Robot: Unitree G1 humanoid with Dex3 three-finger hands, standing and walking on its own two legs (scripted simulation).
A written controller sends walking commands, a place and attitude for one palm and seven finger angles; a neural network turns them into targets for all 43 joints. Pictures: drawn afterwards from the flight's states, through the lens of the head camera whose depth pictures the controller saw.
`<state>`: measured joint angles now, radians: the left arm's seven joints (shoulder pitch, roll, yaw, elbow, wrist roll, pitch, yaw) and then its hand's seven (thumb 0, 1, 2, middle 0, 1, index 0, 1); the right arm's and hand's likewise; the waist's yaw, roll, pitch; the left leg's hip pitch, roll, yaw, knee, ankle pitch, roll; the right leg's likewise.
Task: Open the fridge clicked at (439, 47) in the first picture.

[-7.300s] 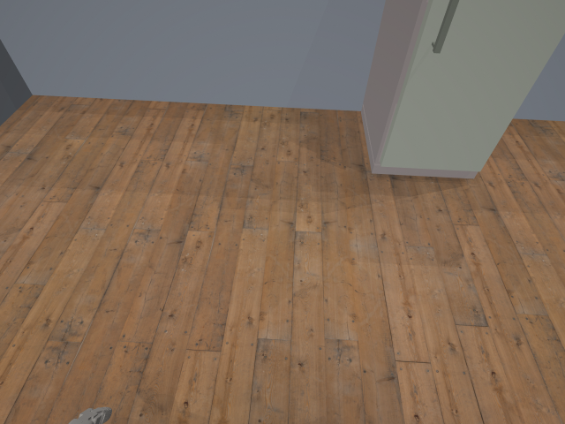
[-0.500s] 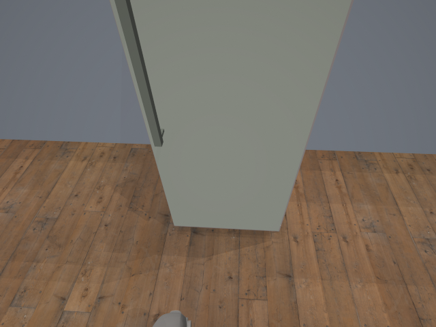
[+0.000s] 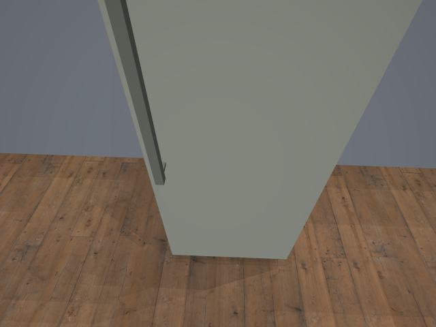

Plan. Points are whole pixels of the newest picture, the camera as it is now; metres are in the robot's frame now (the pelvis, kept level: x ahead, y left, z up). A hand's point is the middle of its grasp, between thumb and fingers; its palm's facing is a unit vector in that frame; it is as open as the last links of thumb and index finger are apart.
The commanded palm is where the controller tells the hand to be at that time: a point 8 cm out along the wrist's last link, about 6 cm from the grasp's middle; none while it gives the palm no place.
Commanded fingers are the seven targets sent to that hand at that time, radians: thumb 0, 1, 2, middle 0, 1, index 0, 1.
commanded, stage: come to a stop and stand still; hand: left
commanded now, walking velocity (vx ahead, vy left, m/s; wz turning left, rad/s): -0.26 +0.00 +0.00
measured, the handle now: (145, 104) +0.49 +0.18 +0.16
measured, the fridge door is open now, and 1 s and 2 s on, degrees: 0 0 0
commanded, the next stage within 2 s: look again from close up in 1.78 s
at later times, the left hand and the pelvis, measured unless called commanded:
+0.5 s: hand out of the picture +0.03 +0.23 -0.17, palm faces +0.03 -0.97 -0.24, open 7.4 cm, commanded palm none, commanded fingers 0.00 0.90 0.90 -0.20 -0.30 -0.20 -0.30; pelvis -0.02 +0.05 -0.01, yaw -1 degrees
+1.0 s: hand out of the picture -0.02 +0.22 -0.16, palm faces +0.00 -0.97 -0.23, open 7.3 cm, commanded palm none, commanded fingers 0.00 0.90 0.90 -0.20 -0.30 -0.20 -0.30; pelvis -0.03 +0.05 +0.00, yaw -1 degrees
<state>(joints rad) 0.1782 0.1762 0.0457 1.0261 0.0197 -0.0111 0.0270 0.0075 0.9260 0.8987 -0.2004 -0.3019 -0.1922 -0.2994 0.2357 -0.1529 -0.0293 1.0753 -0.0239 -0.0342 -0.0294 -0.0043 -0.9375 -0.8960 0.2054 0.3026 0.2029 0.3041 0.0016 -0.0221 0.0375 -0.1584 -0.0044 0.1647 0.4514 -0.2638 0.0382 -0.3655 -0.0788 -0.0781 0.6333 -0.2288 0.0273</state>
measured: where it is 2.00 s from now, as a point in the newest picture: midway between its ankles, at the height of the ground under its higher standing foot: outside the picture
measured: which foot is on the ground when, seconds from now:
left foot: down 0.00-0.08, up 0.10-0.32, down 0.34-1.00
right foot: up 0.00-0.00, down 0.02-0.36, up 0.38-0.52, down 0.54-1.00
